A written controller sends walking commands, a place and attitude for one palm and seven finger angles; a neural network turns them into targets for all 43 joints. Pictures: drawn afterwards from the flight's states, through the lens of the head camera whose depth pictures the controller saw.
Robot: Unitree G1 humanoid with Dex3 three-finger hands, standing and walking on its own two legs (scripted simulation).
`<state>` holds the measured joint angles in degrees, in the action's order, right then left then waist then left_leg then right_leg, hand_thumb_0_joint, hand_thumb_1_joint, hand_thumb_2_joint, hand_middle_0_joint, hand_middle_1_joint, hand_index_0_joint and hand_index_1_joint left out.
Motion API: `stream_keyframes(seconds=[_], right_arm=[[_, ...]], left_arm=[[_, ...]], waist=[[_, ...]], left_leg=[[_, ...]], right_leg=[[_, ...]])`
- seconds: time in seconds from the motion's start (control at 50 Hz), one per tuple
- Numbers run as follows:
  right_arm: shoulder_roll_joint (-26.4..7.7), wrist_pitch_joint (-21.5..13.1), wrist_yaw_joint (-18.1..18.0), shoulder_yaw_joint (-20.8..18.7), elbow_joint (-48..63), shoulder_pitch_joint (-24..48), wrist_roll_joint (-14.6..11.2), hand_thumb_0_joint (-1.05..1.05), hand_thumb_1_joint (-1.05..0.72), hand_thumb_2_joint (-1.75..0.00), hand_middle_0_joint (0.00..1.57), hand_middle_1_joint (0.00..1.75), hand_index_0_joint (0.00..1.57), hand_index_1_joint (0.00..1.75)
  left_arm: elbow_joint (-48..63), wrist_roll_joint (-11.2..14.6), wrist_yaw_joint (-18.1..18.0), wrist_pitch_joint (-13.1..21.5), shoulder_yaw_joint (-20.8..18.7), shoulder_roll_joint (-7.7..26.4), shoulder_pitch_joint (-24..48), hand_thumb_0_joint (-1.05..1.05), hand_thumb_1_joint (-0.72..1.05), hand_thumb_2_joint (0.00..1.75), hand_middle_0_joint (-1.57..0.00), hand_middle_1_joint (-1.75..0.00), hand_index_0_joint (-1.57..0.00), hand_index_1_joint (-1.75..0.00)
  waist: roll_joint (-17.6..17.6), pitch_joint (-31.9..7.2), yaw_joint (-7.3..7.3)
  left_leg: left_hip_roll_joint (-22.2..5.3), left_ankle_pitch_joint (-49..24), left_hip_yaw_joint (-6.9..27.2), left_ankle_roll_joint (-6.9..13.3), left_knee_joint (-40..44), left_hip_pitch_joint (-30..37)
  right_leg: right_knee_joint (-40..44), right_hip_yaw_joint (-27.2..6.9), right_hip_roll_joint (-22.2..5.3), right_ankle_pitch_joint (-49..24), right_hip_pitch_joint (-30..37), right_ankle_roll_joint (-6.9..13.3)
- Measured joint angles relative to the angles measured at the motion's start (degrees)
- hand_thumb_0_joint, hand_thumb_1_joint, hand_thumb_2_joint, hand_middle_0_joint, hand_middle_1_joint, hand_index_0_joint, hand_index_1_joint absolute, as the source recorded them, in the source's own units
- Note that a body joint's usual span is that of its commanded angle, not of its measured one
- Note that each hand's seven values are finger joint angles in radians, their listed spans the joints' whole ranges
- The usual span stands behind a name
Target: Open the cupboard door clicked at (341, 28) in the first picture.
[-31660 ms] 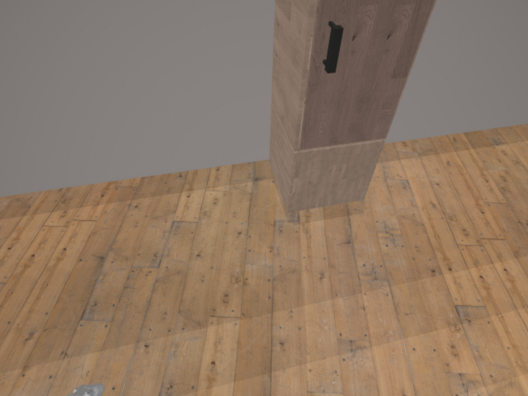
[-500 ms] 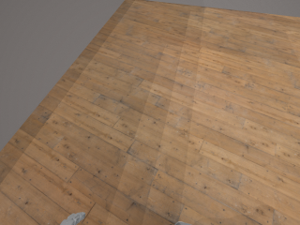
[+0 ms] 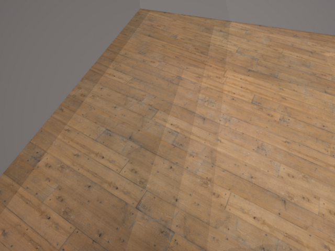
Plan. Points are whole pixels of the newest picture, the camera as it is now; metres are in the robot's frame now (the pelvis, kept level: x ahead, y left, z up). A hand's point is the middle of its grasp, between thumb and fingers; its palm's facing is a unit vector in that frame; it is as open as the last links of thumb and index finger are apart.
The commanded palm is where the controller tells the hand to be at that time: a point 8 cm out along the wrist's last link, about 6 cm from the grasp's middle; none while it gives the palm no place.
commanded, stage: turn to face it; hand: left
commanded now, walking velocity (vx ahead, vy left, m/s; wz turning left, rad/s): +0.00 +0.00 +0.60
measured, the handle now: out of the picture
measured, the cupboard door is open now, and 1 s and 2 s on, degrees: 46 46 46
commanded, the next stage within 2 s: none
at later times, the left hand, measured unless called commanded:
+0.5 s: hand out of the picture +0.14 +0.22 -0.17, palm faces +0.32 -0.91 -0.26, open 7.4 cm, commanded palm none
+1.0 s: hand out of the picture +0.07 +0.14 -0.19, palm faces +0.63 -0.75 -0.22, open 7.4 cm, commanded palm none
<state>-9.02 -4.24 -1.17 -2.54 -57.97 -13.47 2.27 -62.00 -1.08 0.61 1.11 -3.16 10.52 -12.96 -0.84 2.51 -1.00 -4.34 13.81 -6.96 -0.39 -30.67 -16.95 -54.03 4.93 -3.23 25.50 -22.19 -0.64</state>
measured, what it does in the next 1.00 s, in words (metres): walks ahead, turning left: right foot, then left foot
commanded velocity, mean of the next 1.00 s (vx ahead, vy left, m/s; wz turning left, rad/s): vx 0.00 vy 0.00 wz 0.60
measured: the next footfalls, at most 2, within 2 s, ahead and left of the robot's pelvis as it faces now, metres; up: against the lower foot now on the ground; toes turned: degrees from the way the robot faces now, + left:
right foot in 0.08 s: +0.10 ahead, -0.14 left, +0.00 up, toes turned -3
left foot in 0.34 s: +0.14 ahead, +0.13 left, +0.00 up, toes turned +22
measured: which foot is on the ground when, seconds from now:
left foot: down 0.00-0.08, up 0.10-0.32, down 0.34-0.64, up 0.66-0.96, down 0.98-1.00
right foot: up 0.00-0.06, down 0.08-0.34, up 0.36-0.62, down 0.64-0.98, up 1.00-1.00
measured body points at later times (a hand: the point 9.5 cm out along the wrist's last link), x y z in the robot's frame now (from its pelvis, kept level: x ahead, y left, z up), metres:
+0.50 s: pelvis +0.12 -0.01 -0.01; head +0.16 +0.01 +0.44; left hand +0.12 +0.27 -0.15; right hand +0.28 -0.24 -0.14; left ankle +0.11 +0.11 -0.73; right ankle +0.12 -0.15 -0.67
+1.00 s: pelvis +0.16 -0.04 -0.01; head +0.19 +0.01 +0.43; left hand +0.03 +0.18 -0.17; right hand +0.42 -0.16 -0.14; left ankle +0.10 +0.05 -0.74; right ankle +0.21 -0.16 -0.72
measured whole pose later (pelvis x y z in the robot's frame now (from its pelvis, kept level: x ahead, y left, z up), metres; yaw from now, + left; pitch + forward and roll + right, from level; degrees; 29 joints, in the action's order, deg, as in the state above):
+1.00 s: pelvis +0.16 -0.04 -0.01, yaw +38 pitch +1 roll +1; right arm -13.6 2.3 2.0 -3.6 -50.1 -4.6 1.2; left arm -52.9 -1.0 -0.4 -1.3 -3.2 12.5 -14.5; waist -2.5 6.3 0.4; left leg -0.9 13.7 -5.1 1.2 -35.0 -18.3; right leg -44.4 12.1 -9.5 26.2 -17.6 -3.1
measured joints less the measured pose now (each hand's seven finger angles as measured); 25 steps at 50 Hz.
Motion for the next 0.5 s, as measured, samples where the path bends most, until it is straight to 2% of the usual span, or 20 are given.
stream_keyframes(seconds=[0.04, 0.08, 0.14, 0.18, 0.2, 0.24, 0.28, 0.32, 0.34, 0.36, 0.38, 0.42, 0.46, 0.5], right_arm=[[-0.79, 1.14, 0.13, 0.17, -1.37, -1.43, -0.24, -0.01, -0.94, -0.90, 0.20, 0.30, 0.20, 0.30], [-0.82, 2.63, 0.48, 0.24, -2.47, -3.11, -0.70, -0.01, -0.94, -0.90, 0.20, 0.30, 0.20, 0.30], [-1.65, 5.30, 1.13, -0.35, -3.93, -3.81, -0.97, 0.00, -0.93, -0.90, 0.20, 0.30, 0.20, 0.30], [-1.87, 6.52, 1.31, -0.77, -4.23, -3.35, -1.09, 0.00, -0.93, -0.90, 0.20, 0.30, 0.20, 0.30], [-1.88, 6.81, 1.42, -0.85, -4.03, -2.86, -1.15, 0.01, -0.92, -0.90, 0.20, 0.30, 0.20, 0.30], [-1.77, 6.93, 1.70, -0.85, -2.91, -1.57, -1.26, 0.01, -0.92, -0.90, 0.20, 0.30, 0.20, 0.30], [-1.82, 6.63, 2.06, -0.78, -1.23, 0.03, -1.32, 0.01, -0.92, -0.90, 0.20, 0.30, 0.20, 0.30], [-2.39, 6.04, 2.42, -0.67, 0.83, 1.62, -1.13, 0.01, -0.92, -0.90, 0.20, 0.30, 0.20, 0.30], [-3.31, 5.54, 2.63, -0.68, 2.19, 2.07, -0.90, 0.01, -0.91, -0.90, 0.20, 0.30, 0.20, 0.30], [-3.79, 5.01, 2.56, -0.94, 3.15, 2.79, -0.71, 0.01, -0.91, -0.90, 0.20, 0.30, 0.20, 0.30], [-3.70, 4.68, 2.37, -0.99, 3.79, 3.63, -0.62, 0.01, -0.91, -0.90, 0.20, 0.30, 0.20, 0.30], [-3.50, 4.20, 1.83, -0.83, 4.89, 4.18, -0.46, 0.01, -0.91, -0.90, 0.20, 0.30, 0.20, 0.30], [-3.61, 4.20, 1.30, -0.70, 5.49, 4.08, -0.35, 0.00, -0.91, -0.90, 0.20, 0.30, 0.20, 0.30], [-3.93, 4.54, 1.12, -0.59, 5.52, 3.99, -0.24, 0.00, -0.91, -0.90, 0.20, 0.30, 0.20, 0.30]], left_arm=[[1.67, 0.02, 0.04, 0.55, 0.15, -0.49, 2.05, 0.01, 0.91, 0.90, -0.20, -0.30, -0.20, -0.30], [3.62, -0.07, 0.09, 1.39, 0.22, -0.03, 3.03, 0.01, 0.92, 0.90, -0.20, -0.30, -0.20, -0.30], [4.58, -0.42, -0.36, 1.30, 0.26, -0.71, 4.64, 0.01, 0.91, 0.90, -0.20, -0.30, -0.20, -0.30], [5.26, -0.48, -0.88, 1.11, 0.27, -1.13, 4.79, 0.00, 0.91, 0.90, -0.20, -0.30, -0.20, -0.30], [5.53, -0.54, -1.11, 1.06, 0.25, -1.18, 4.67, 0.00, 0.91, 0.90, -0.20, -0.30, -0.20, -0.30], [6.06, -0.42, -1.63, 1.07, -0.23, -0.79, 4.28, 0.00, 0.92, 0.90, -0.20, -0.30, -0.20, -0.30], [6.30, -0.48, -1.68, 0.84, -0.43, 0.12, 3.93, 0.00, 0.92, 0.90, -0.20, -0.30, -0.20, -0.30], [6.43, -0.20, -1.49, 0.38, -0.49, 0.98, 3.24, 0.00, 0.92, 0.90, -0.20, -0.30, -0.21, -0.30], [6.69, 0.03, -1.35, 0.00, -0.49, 1.04, 2.48, 0.00, 0.92, 0.90, -0.20, -0.30, -0.21, -0.30], [6.74, 0.30, -1.29, -0.64, -0.46, 1.43, 2.10, 0.00, 0.92, 0.90, -0.20, -0.30, -0.21, -0.30], [6.76, 0.33, -1.38, -1.58, -0.55, 2.21, 2.15, 0.00, 0.92, 0.90, -0.20, -0.30, -0.20, -0.30], [6.49, 0.27, -1.77, -3.08, -1.00, 3.35, 2.84, 0.00, 0.91, 0.90, -0.20, -0.30, -0.20, -0.30], [6.70, 0.29, -1.76, -3.79, -1.33, 3.80, 4.00, 0.00, 0.91, 0.90, -0.20, -0.30, -0.20, -0.30], [7.70, 0.35, -1.45, -3.87, -1.39, 3.80, 4.98, 0.01, 0.91, 0.90, -0.20, -0.30, -0.20, -0.30]], waist=[[1.02, 0.13, -0.23], [-0.07, -0.42, -0.26], [0.73, -0.50, -0.65], [0.40, -0.36, -0.67], [-0.12, -0.17, -0.61], [-1.44, 0.34, -0.48], [-2.52, 1.09, -0.43], [-2.98, 1.82, -0.57], [-1.84, 1.71, -0.56], [-1.24, 1.59, -0.92], [-1.60, 1.87, -1.10], [-1.86, 1.90, -1.11], [-1.26, 1.94, -0.84], [-0.35, 2.13, -0.34]], left_leg=[[0.19, 0.56, 1.83, -0.32, 0.38, 0.85], [1.49, 2.51, 2.98, -1.11, -1.58, 0.77], [1.42, 12.85, 4.15, -1.37, -12.99, -2.39], [1.51, 15.70, 3.57, -1.71, -22.39, -5.35], [1.50, 16.27, 2.95, -1.92, -24.49, -6.25], [1.47, 15.83, 1.51, -2.24, -22.87, -6.87], [1.65, 12.39, 0.00, -2.26, -16.43, -6.26], [2.15, 5.01, -1.43, -1.79, -7.91, -4.47], [1.60, -1.34, -1.04, -0.32, -4.11, -3.47], [1.40, -0.80, -0.49, 1.14, -4.97, -4.15], [1.62, 1.19, -0.19, 1.90, -7.14, -5.02], [1.90, 3.66, 0.81, 2.03, -8.39, -5.41], [2.08, 3.23, 2.31, 1.15, -6.76, -4.72], [2.24, 1.98, 3.81, 0.65, -4.53, -3.71]], right_leg=[[10.26, 0.63, -0.17, -4.35, 1.37, -0.67], [20.62, 0.01, -1.39, -9.98, 3.96, -0.48], [18.38, 2.60, -2.34, -7.13, 5.25, 0.25], [19.59, 4.40, -3.08, -5.83, 7.57, 0.21], [20.67, 5.03, -3.50, -5.85, 8.75, -0.12], [22.36, 6.16, -4.40, -5.86, 10.59, -0.43], [22.57, 7.32, -5.37, -5.10, 11.73, -0.89], [20.00, 8.37, -6.40, -3.05, 11.78, -1.65], [16.47, 8.86, -6.24, -1.83, 10.47, -2.09], [10.29, 7.84, -6.06, 1.75, 7.95, -2.88], [3.59, 5.12, -5.51, 5.08, 5.21, -3.29], [-6.41, 0.96, -3.63, 7.08, 0.48, -3.77], [-9.75, -0.97, -2.33, 5.20, -2.41, -4.05], [-7.41, -1.98, -1.60, 3.31, -3.51, -4.14]])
